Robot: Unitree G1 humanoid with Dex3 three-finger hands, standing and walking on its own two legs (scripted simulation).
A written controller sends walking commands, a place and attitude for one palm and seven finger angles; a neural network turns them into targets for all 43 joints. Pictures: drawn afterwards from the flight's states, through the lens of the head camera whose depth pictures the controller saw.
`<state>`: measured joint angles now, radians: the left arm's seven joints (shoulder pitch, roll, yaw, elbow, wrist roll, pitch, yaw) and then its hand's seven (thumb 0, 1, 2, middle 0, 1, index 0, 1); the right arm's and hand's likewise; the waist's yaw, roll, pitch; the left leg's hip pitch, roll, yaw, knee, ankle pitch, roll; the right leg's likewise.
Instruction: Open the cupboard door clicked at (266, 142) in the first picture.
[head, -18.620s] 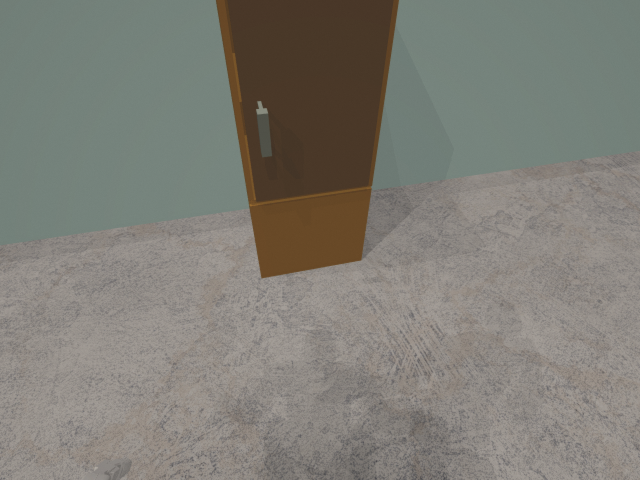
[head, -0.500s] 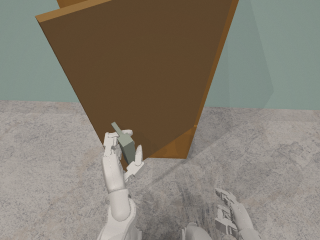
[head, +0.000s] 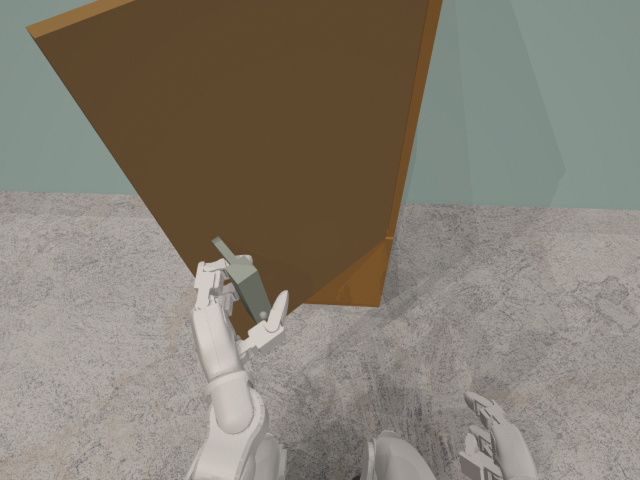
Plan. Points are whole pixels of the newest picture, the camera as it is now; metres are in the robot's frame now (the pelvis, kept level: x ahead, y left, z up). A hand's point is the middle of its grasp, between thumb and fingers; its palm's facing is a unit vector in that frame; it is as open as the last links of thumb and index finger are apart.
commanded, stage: open thumb and fingers to let go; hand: left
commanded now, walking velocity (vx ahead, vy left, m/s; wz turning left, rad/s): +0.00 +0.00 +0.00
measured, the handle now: (241, 280) +0.36 +0.11 +0.02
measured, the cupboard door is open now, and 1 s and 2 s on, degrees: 44 43 43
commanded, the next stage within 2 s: slide the hand sideways off the handle in 0.52 s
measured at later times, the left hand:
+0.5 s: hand (258, 314) +0.31 +0.08 +0.03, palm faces +0.30 -0.95 +0.00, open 15.1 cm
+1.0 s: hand (247, 343) +0.27 +0.09 +0.04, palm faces -0.10 -0.99 +0.07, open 16.5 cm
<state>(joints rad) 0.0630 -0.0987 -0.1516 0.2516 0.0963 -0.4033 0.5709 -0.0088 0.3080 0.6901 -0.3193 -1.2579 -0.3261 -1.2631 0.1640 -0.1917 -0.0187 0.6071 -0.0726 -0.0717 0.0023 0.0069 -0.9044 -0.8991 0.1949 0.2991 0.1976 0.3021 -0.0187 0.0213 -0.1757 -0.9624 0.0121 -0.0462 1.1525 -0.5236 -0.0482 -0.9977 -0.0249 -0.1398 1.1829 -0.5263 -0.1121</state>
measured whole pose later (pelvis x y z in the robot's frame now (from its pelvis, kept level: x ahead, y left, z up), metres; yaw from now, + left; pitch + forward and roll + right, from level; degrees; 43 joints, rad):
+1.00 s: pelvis +0.00 +0.07 -0.01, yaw -3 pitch +18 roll -1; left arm 0.14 -0.04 -0.28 0.15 0.03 -0.41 0.19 -0.01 -0.50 0.30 -0.10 -0.30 -0.10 -0.29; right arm 0.24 -0.21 0.00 0.47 -0.02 -0.05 0.04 0.01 -0.90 -0.90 0.20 0.30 0.20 0.30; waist -0.01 0.03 -0.17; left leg -0.98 -0.01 0.03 1.22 -0.56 0.04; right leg -1.01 -0.05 -0.06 1.20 -0.51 -0.01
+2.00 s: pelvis +0.00 +0.05 -0.03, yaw -3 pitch +19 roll -1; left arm 0.53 0.15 -0.06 -0.21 -0.13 -0.42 -0.09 -0.01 -0.50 0.30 -0.15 -0.30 -0.15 -0.30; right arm 0.22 -0.21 0.00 0.41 0.00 -0.07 -0.03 0.01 -0.90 -0.90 0.20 0.30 0.20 0.30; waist 0.01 0.02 -0.19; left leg -1.06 0.01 -0.03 1.34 -0.62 0.00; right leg -1.07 -0.02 -0.11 1.30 -0.57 -0.05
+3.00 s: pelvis +0.04 +0.07 +0.09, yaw -3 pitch -1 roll -1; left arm 0.54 0.35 0.25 -0.45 -0.05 -0.03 0.14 0.00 0.39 0.69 -0.19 -0.30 -0.19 -0.30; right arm 0.24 -0.22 0.07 0.57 0.01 -0.12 -0.10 0.01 -0.90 -0.90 0.20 0.30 0.20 0.30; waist 0.06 0.07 -0.05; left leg -0.19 -0.02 0.02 0.57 -0.36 0.04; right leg -0.21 -0.02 -0.06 0.54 -0.30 0.01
